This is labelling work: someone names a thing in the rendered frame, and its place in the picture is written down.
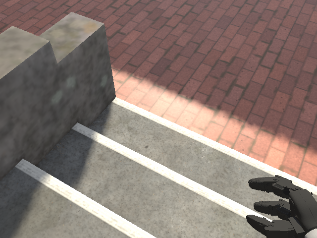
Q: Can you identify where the robot right hand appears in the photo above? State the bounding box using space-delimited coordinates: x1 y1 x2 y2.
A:
246 175 317 238

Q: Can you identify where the robot right forearm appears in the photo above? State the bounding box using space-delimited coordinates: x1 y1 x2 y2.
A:
304 228 317 238

